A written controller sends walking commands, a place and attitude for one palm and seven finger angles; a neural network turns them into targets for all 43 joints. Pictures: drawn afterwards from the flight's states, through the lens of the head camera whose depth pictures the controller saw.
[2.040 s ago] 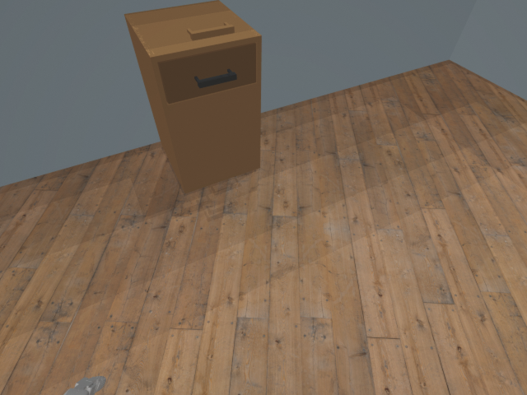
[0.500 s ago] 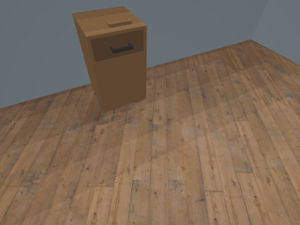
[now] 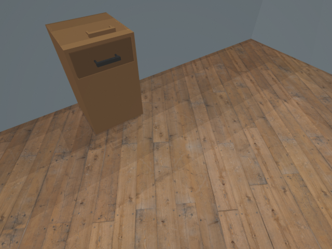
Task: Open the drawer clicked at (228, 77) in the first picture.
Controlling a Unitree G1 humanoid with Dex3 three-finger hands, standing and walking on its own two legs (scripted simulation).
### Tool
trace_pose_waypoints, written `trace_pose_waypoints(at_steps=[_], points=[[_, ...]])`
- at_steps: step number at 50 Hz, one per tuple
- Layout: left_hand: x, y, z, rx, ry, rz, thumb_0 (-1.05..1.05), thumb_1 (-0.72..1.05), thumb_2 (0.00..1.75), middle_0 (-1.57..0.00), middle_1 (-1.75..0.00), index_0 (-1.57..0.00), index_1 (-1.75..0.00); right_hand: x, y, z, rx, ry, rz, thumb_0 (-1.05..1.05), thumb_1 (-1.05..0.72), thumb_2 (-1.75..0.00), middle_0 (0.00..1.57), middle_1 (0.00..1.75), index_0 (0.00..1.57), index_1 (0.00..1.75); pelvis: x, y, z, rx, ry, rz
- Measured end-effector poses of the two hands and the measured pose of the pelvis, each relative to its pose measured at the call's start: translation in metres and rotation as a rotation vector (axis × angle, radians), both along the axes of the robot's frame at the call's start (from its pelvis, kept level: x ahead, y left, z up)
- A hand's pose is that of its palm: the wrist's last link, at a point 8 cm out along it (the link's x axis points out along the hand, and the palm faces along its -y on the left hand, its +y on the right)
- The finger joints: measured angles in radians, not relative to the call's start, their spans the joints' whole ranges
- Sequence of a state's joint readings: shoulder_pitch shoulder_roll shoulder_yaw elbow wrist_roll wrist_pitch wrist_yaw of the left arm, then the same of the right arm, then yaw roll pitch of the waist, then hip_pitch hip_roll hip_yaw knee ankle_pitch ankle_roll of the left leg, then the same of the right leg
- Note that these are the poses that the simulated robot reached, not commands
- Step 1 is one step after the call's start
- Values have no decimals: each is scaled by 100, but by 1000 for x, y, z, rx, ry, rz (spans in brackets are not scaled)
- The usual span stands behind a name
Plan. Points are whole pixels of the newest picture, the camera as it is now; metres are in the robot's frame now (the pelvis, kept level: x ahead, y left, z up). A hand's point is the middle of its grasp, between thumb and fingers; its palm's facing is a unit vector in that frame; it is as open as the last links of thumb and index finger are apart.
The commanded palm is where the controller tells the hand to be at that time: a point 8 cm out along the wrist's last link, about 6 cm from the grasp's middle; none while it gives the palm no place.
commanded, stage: walk to a spot facing it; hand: left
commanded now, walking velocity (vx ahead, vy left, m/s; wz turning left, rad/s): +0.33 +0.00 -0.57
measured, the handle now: (107, 59) +1.17 +0.46 -0.16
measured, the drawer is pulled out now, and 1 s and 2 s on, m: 0.00 0.00 0.00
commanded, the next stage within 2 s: turn to face it in 1.52 s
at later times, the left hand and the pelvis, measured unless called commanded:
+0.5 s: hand out of the picture +0.13 +0.16 -0.16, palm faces -0.05 -0.98 -0.19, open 7.4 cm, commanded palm none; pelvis +0.18 -0.02 +0.00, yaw -10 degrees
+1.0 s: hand (148, 135) +0.57 +0.12 -0.16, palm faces -0.40 -0.90 -0.15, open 7.4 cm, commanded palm none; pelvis +0.41 +0.00 +0.01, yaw -25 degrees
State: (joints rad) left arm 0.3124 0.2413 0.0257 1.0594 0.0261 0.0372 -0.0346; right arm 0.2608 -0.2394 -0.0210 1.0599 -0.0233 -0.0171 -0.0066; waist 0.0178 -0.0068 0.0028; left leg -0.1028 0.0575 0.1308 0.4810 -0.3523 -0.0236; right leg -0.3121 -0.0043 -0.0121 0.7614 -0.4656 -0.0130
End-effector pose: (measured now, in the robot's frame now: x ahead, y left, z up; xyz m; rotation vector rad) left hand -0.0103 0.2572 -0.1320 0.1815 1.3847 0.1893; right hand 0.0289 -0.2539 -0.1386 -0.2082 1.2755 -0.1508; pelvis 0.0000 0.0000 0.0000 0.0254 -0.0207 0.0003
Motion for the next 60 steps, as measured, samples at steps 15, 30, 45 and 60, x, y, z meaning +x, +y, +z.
trace_pose_waypoints(at_steps=[15,30,45,60], points=[[61,-68,9,-45,60,-41,0,91,90,-20,-30,-20,-30,94,-30,9,37,-53,-104,1,-91,-90,20,30,20,29,89,-36,10,-6,24,-109],[204,-26,-26,-55,136,-79,1,91,90,-20,-30,-20,-30,317,17,11,27,-307,-89,0,-91,-90,20,30,20,29,242,1,-18,-40,33,-215],[526,-43,1,-97,-207,-381,0,92,90,-19,-30,-19,-30,225,40,25,-48,49,-466,-1,-94,-90,20,30,20,29,367,10,9,-32,2,-385],[711,-205,-21,-179,-263,-659,1,91,90,-19,-30,-19,-30,243,81,-4,180,346,-736,0,-91,-90,20,30,20,29,488,-74,-21,-27,20,-542]])
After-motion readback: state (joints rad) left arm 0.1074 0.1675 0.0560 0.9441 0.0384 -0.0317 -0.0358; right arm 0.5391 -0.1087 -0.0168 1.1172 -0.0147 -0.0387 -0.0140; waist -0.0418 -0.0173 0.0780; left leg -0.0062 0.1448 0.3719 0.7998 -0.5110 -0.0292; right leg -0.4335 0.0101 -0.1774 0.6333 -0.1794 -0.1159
